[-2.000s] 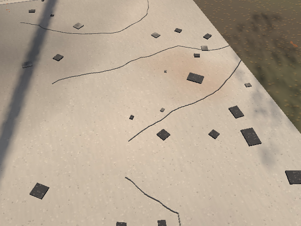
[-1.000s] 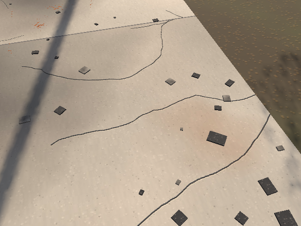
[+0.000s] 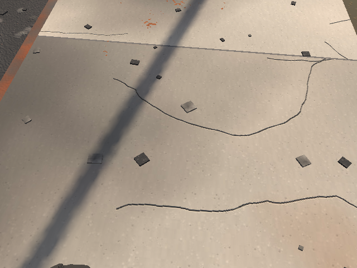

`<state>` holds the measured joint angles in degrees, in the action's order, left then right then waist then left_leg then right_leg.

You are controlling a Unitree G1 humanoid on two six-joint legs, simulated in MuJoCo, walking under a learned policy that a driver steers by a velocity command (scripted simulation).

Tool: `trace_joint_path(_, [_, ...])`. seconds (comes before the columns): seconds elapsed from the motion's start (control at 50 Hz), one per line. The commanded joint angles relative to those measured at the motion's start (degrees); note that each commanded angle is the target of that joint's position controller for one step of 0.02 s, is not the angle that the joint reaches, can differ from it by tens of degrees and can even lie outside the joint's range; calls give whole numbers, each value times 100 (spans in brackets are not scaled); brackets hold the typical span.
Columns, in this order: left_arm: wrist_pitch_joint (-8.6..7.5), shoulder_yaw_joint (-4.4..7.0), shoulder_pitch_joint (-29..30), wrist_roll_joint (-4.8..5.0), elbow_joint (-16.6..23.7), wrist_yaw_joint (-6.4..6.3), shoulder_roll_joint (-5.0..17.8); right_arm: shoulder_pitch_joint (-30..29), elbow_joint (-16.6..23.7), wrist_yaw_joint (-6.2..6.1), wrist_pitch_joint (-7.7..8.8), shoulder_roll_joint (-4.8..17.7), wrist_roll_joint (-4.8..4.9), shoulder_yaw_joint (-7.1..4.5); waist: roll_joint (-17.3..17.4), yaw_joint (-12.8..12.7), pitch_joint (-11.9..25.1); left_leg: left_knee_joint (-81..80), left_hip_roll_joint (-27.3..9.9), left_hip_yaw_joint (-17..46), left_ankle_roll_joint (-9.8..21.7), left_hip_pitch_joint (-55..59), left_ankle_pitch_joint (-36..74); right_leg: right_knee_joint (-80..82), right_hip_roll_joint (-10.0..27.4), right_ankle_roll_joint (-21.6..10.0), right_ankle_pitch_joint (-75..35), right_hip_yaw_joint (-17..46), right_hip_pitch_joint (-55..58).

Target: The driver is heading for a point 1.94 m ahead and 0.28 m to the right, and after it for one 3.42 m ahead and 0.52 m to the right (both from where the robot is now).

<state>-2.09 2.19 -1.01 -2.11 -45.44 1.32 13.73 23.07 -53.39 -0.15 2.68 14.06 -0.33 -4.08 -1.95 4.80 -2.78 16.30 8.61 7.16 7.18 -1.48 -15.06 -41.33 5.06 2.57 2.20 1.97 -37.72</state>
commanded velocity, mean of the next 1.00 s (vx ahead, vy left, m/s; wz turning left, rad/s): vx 0.09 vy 0.00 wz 0.09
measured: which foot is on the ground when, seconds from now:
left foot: down 0.00-0.12, up 0.14-0.52, down 0.54-0.92, up 0.94-1.00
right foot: up 0.00-0.10, down 0.12-0.54, up 0.56-0.90, down 0.92-1.00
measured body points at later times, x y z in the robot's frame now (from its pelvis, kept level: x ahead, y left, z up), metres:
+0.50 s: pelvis +0.13 -0.03 -0.01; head +0.15 -0.02 +0.44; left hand +0.14 +0.25 -0.13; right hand +0.33 -0.24 -0.12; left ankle +0.12 +0.09 -0.72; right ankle +0.22 -0.12 -0.74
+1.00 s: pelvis +0.11 -0.04 -0.01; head +0.14 -0.06 +0.44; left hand +0.20 +0.24 -0.12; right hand +0.23 -0.31 -0.14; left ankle +0.10 +0.09 -0.70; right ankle +0.10 -0.11 -0.74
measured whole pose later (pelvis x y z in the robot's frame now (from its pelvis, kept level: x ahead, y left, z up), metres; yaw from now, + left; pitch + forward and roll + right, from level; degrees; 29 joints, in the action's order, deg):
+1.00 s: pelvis +0.11 -0.04 -0.01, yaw +1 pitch +0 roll +1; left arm 1.9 3.5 -14.6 -0.8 -44.2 1.0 15.1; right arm 9.4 -46.5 -1.9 -3.4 16.2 -1.2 -3.6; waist 2.2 -0.4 -3.0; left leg 50.6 -2.6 -3.7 -0.9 -22.6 -27.7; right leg -32.5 -2.6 -4.4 18.5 -1.5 -13.7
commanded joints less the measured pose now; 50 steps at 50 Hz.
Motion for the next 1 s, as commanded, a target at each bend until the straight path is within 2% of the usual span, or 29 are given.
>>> trace_joint_path(0.02, [-134,18,658,64,609,-32,374,421,205,-80,-25,885,-46,-179,572,48,37,448,-1355,900,362,121,4283,460,-499,-90,-56,-275,232])
trace_joint_path(0.06, [-191,42,245,84,557,-85,526,229,299,-129,-60,937,-76,-195,712,-175,204,934,-1260,1022,98,40,4670,956,-694,-246,151,-158,1054])
trace_joint_path(0.1, [-293,136,-850,66,285,-192,821,-190,451,-109,2,1070,-9,-228,662,-748,628,2083,-954,1050,-201,-294,4858,1754,-731,-471,-409,-119,2592])
trace_joint_path(0.12, [-387,204,-1645,-28,192,-262,1124,-292,656,-73,73,877,109,-178,330,-1050,1250,3327,-704,950,-352,-1098,3374,1691,214,-695,-1697,530,4081])
trace_joint_path(0.14, [-351,247,-1876,-88,273,-269,1518,421,766,-141,51,281,227,-88,-966,-686,2063,5118,113,95,-448,-2308,-2254,911,2217,-1180,-5353,2000,5508])
trace_joint_path(0.16, [-212,294,-1816,103,341,-223,1454,984,712,-228,-59,783,184,-175,-1109,-541,2902,6021,2,-48,-439,-2597,-2426,1101,2597,-1832,-5198,3077,5428])
trace_joint_path(0.18, [-140,168,-1306,150,508,-228,882,689,545,-222,-182,972,33,-230,-308,-417,2186,6133,-329,-33,-512,-2696,-1789,1412,2133,-1734,-4054,2459,4606])
trace_joint_path(0.2, [-110,38,-947,152,549,-246,480,239,614,-147,-249,909,-43,-226,-131,-418,1397,5880,-474,-171,-612,-2810,-1469,1671,1655,-1512,-3384,1625,3900])
trace_joint_path(0.24, [-64,5,-773,115,511,-304,477,17,682,10,-425,688,-110,-206,-475,-305,772,5573,-693,-275,-807,-2706,-1152,2093,1157,-1354,-2722,777,3045])
trace_joint_path(0.3, [-89,75,-866,60,439,-283,674,-4,789,101,-579,575,-77,-181,-528,-204,820,5418,-634,-448,-870,-2435,-928,2274,1098,-1479,-2592,272,2585])
trace_joint_path(0.36, [-39,114,-809,30,455,-282,740,-390,987,146,-675,557,-111,-141,-592,-208,753,4818,-821,-574,-842,-2508,-689,2490,1187,-1510,-1358,10,2371])
trace_joint_path(0.42, [25,129,-921,28,355,-236,779,-744,1128,200,-700,371,-120,0,-693,-336,704,3605,-828,-632,-747,-1926,-570,2605,1030,-1467,-317,-85,2017])
trace_joint_path(0.5, [144,94,-1017,66,193,-102,781,-701,999,98,-628,273,-129,141,-657,-339,671,1799,-706,-899,-600,-925,-367,2394,903,-1342,395,140,1863])
trace_joint_path(0.52, [174,43,-982,111,163,-64,695,-506,887,58,-569,225,-163,181,-509,-199,586,862,-722,-900,-531,-279,164,2247,795,-1113,569,136,1526])
trace_joint_path(0.54, [180,14,-1258,90,83,-9,566,-517,883,8,-486,413,-207,187,-115,-247,479,124,-1137,-376,-470,151,468,2075,572,-714,903,65,1208])
trace_joint_path(0.56, [175,-64,-1640,62,168,61,155,-478,986,-55,-402,855,-290,164,1175,-460,684,-457,-2758,1309,-311,346,589,973,47,-332,2247,-381,1033])
trace_joint_path(0.58, [297,-12,-1552,192,153,-25,327,-1175,1077,-136,-383,1261,-165,36,1829,-513,201,-510,-3005,1183,287,-1478,477,549,-404,-300,2825,-323,1587])
trace_joint_path(0.6, [385,99,-1401,228,111,-41,704,-1542,1163,-147,-341,972,-193,81,1362,-550,-47,-528,-2609,761,309,-1685,252,-85,-420,-307,2526,-110,1749])
trace_joint_path(0.64, [431,236,-1564,201,10,-64,810,-1674,1160,-189,-321,847,-141,112,1184,-669,-51,-321,-2247,123,246,-1403,1168,-1031,-617,-336,2295,-169,1372])
trace_joint_path(0.68, [440,275,-1797,104,-93,-86,696,-1533,1149,-250,-306,693,-56,130,967,-647,229,29,-2262,-241,371,-828,2424,-1575,-595,-257,2386,-220,1165])
trace_joint_path(0.72, [454,264,-1680,114,-12,-89,541,-1339,1081,-278,-312,624,-51,120,841,-551,380,230,-2379,-341,471,-402,2768,-1515,-507,-165,2480,-249,1004])
trace_joint_path(0.78, [525,214,-1392,140,161,-43,396,-1270,1017,-272,-337,664,-94,60,1049,-380,417,389,-2438,-436,481,-276,2485,-770,-458,-148,2526,-395,1218])
trace_joint_path(0.84, [549,221,-1373,184,299,-1,453,-1285,979,-205,-363,844,-122,-36,1179,-347,536,587,-2587,-427,483,-336,2614,-162,-514,-260,2556,-576,1644])
trace_joint_path(0.9, [467,213,-1715,187,281,17,421,-1459,965,-173,-407,986,-79,-117,950,-662,591,1169,-2487,-741,65,-787,2100,1330,-643,-481,1462,-740,2542])
trace_joint_path(0.92, [398,257,-1753,120,286,-18,642,-1308,919,-153,-417,911,-92,-125,389,-686,510,1793,-2236,-1041,-341,-1313,1146,2116,-436,-596,922,-112,2971])
trace_joint_path(0.94, [316,391,-1813,53,399,-66,1334,-1109,1079,-109,-455,482,-155,-36,-1204,-513,537,3291,-1509,-1619,-822,-2658,-1156,2522,1134,-948,-446,2001,3634])
trace_joint_path(0.96, [320,544,-2162,93,320,-62,1813,-1855,1387,-200,-543,450,-111,24,-1537,-911,185,3984,-777,-1021,-855,-3258,-2229,2485,1760,-1800,-1965,2757,3048])
trace_joint_path(0.98, [338,491,-2160,118,300,-75,1511,-1872,1348,-210,-583,589,-98,0,-670,-808,119,4515,-975,-630,-843,-3298,-1917,2427,1497,-1925,-1809,2328,3093])
trace_joint_path(1.0, [361,420,-1770,170,364,-104,1267,-1738,1233,-175,-565,613,-32,-18,-405,-617,17,4594,-1032,-519,-810,-3282,-1392,2431,1117,-1787,-1318,1879,2992])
